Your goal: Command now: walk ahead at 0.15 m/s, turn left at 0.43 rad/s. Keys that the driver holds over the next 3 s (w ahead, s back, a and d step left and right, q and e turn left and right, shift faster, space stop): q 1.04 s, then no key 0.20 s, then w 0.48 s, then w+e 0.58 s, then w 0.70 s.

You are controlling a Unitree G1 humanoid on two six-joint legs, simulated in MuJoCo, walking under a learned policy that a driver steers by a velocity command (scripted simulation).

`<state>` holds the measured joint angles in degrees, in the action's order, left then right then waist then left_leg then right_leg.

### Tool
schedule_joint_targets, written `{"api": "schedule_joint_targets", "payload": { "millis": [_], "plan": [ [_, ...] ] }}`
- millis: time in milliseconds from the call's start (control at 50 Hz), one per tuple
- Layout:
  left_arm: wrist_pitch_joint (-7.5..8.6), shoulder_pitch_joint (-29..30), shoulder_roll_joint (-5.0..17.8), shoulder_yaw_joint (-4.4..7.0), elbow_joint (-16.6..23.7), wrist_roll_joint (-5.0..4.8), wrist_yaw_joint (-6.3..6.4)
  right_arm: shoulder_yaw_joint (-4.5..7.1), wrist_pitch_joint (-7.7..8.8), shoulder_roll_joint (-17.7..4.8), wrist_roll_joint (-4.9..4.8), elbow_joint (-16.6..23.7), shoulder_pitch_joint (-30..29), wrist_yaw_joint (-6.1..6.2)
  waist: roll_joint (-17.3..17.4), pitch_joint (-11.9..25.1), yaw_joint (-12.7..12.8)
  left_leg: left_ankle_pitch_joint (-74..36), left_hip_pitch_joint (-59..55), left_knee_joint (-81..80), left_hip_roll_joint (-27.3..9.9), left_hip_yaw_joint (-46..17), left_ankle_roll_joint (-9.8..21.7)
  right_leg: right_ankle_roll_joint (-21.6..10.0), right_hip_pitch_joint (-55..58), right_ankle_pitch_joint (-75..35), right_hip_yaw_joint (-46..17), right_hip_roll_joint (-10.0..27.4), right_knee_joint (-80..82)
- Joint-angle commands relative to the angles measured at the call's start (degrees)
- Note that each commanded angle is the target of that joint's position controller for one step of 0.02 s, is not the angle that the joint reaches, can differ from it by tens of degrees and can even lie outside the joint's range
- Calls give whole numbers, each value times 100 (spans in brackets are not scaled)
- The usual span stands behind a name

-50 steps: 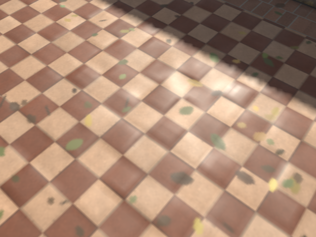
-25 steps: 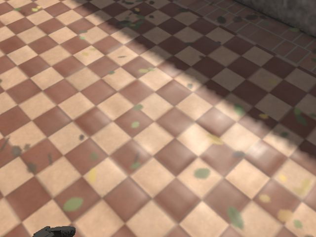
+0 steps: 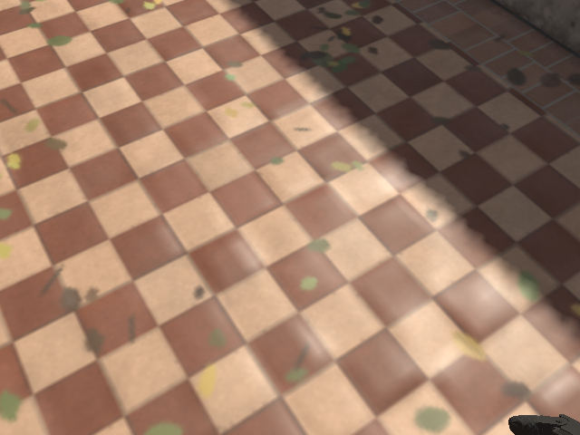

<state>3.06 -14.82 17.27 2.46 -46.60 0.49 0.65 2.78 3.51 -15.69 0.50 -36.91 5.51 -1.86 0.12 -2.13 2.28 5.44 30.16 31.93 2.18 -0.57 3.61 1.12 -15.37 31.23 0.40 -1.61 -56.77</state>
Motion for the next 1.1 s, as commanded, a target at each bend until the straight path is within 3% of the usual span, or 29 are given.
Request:
{"api": "schedule_joint_targets", "payload": {
  "millis": [20, 40, 80, 140, 220, 300, 360, 380, 400, 420, 440, 460, 500, 540, 580, 640, 700, 760, 780, 800, 820, 840, 860, 880, 900, 920, 960, 1020, 1100],
  "plan": [
    [46, -136, 708, 87, 563, -106, -24, 289, -100, -881, -61, 367, 830, 95, 420, 1837, -490, -2578, -3590, -754, -1852, -2604, 1542, 109, -2539, 19, -593, 194, -2150],
    [-36, 61, 683, 100, 577, -41, 38, 256, -155, -807, -84, 397, 648, 117, 46, 1385, -385, -2167, -2785, -967, -1650, -2322, 1367, 149, -2423, -251, -565, 343, -1779],
    [-200, 37, 644, 125, 668, 0, 106, 281, -239, -879, -22, 462, 376, 142, 321, 1018, -79, -1507, -1620, -1291, -1312, -2089, 1206, 178, -1757, -520, -509, 388, -977],
    [-256, -42, 443, 81, 636, 29, 175, 352, -280, -1006, 17, 491, 335, 213, 586, 1111, -19, -1621, -1187, -1329, -1102, -1877, 1196, 285, -1326, -709, -387, 200, -85],
    [-309, 294, 411, 80, 719, 8, 170, 396, -408, -1064, -61, 548, 299, 340, 652, 1176, -137, 106, -979, -1414, -936, -2099, 979, 309, -1067, -1293, -507, 112, 656],
    [-229, 511, 426, 114, 832, -41, 106, 405, -515, -1035, -59, 558, 412, 361, 894, 995, -265, 898, -1110, -1382, -888, -2555, 828, 200, -839, -1235, -541, 2, 1513],
    [-144, 124, 481, 200, 724, -66, 43, 387, -597, -958, -151, 561, 425, 384, 895, 921, -47, 971, -994, -1023, -625, -2627, 519, -60, 93, -1837, -395, 30, 3137],
    [-149, -72, 834, 301, 722, 26, 63, 329, -602, -749, -158, 565, 582, 389, 384, 975, -71, 1712, -442, -362, -292, -2266, 213, -373, 744, -1845, -1033, 901, 3562],
    [-213, 36, 1359, 441, 704, 219, 73, 308, -555, -587, -189, 797, 459, 371, -1454, 594, -260, 2570, 759, 894, 654, -895, -135, -1171, 785, -2398, -2460, 2060, 3996],
    [-188, 278, 1122, 402, 871, 323, 70, 434, -463, -1014, -59, 753, 527, 345, -1559, 634, -202, 2830, 874, 2362, 435, -824, -398, -1673, 471, -2960, -3080, 2631, 4130],
    [-169, 625, 820, 318, 1026, 269, 117, 530, -473, -1209, -93, 578, 697, 314, -1064, 638, -343, 2483, 750, 3077, 301, -893, -482, -1540, 366, -3198, -2543, 2385, 3986],
    [-170, 898, 626, 274, 1090, 159, 140, 540, -548, -1137, -119, 390, 904, 329, -768, 563, -464, 2181, 693, 3409, 260, -775, -588, -1250, 322, -3263, -1913, 1979, 3860],
    [-196, 964, 486, 215, 1116, 16, 178, 472, -675, -850, -104, 299, 1009, 350, -698, 435, -413, 1770, 797, 4028, 175, -608, -776, -1113, 392, -3536, -1249, 1667, 3780],
    [-261, 801, 515, 230, 1088, 49, 204, 398, -700, -672, -169, 447, 708, 331, -818, 343, -255, 1490, 831, 3644, 56, -285, -887, -1151, 543, -3500, -795, 1485, 3852],
    [-323, 507, 626, 285, 1015, 61, 236, 333, -683, -555, -182, 641, 307, 301, -977, 411, 1, 1470, 890, 2962, -117, -170, -970, -1252, 1022, -3580, -713, 1602, 3817],
    [-368, 457, 891, 399, 981, 19, 212, 256, -658, -444, -152, 790, 148, 199, -1141, 594, 99, 1740, 204, 1980, -315, 60, -901, -1312, 1060, -3763, -511, 1806, 3735],
    [-357, 492, 1027, 466, 943, -66, 138, 306, -684, -586, -166, 805, 238, 129, -1233, 664, 72, 1707, -429, 1187, -261, 338, -724, -1298, 949, -3921, -393, 1957, 3617],
    [-334, 644, 1012, 482, 877, -224, 113, 370, -708, -582, -170, 667, 657, 79, -1111, 686, -237, 745, -1328, -376, -104, 543, -323, -957, 734, -3759, -122, 1905, 3084],
    [-312, 379, 825, 440, 748, -217, 94, 435, -705, -713, -159, 580, 882, 121, -780, 751, -290, 138, -2053, -919, -38, 376, -133, -606, 302, -3294, 174, 1715, 2602],
    [-299, 263, 508, 354, 797, -13, 59, 587, -680, -1245, -168, 610, 1095, 199, 517, 850, -241, -1545, -3120, -1110, -1039, -1074, 250, -40, -949, -1697, 758, 1185, 1198],
    [-268, 618, 304, 248, 1173, 182, 74, 646, -622, -1779, -20, 761, 1043, 224, 1919, 781, -257, -3066, -3290, -974, -2390, -2874, 1425, 375, -2526, 753, 624, 377, -135],
    [-243, 1057, 616, 344, 1226, 83, 119, 584, -487, -1485, 122, 720, 1218, 182, 1284, 1155, -707, -2526, -3008, -1154, -2445, -2878, 1822, 365, -2531, 801, -225, 365, -1030],
    [-264, 1100, 723, 391, 1202, -35, 130, 498, -403, -1322, 108, 656, 945, 189, 1015, 886, -515, -2011, -2791, -1185, -2075, -2343, 1514, 286, -2573, 320, -375, 453, -1240],
    [-292, 974, 706, 421, 1080, -27, 171, 467, -379, -1180, -4, 665, 577, 226, 741, 727, -332, -1555, -2598, -1166, -1706, -1973, 1153, 261, -2565, -193, -427, 505, -1100],
    [-321, 913, 744, 443, 1030, 25, 212, 404, -395, -1031, -111, 695, 332, 256, 711, 655, -249, -1509, -2450, -1158, -1543, -1826, 972, 284, -2514, -531, -453, 514, -962],
    [-326, 810, 718, 450, 1000, 52, 209, 366, -419, -990, -127, 705, 216, 289, 751, 687, -160, -1707, -2218, -1154, -1402, -1697, 939, 328, -2251, -802, -402, 419, -1028],
    [-306, 660, 589, 422, 961, 15, 167, 347, -451, -968, -69, 694, 219, 335, 734, 822, -109, -1617, -2129, -1156, -1264, -1628, 954, 378, -2001, -1119, -355, 282, -860],
    [-287, 852, 430, 350, 1027, -11, 145, 374, -472, -1040, -88, 631, 343, 380, 755, 766, -225, -1073, -2213, -1122, -1180, -1824, 939, 410, -1890, -1255, -406, 193, 147],
    [-261, 883, 421, 311, 1035, -45, 66, 373, -510, -1081, -52, 608, 308, 361, 887, 758, -336, -548, -1960, -1032, -1222, -2110, 974, 359, -1252, -1104, -397, 161, 1040]
  ]
}}
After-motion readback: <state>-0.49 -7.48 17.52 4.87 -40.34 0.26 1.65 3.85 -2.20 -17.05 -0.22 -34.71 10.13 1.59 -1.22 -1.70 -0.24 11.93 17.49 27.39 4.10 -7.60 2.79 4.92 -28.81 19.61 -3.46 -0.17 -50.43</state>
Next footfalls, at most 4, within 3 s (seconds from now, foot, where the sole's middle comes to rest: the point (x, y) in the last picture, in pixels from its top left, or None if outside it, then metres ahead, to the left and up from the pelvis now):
0.38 right None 0.15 -0.14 -0.76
0.80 left None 0.03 0.10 -0.76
1.24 right None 0.16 -0.08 -0.76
1.62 left None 0.03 0.16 -0.76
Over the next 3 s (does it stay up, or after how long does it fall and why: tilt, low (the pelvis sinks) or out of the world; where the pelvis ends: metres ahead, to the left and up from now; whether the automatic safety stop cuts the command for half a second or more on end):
stays up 0.69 0.44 0.02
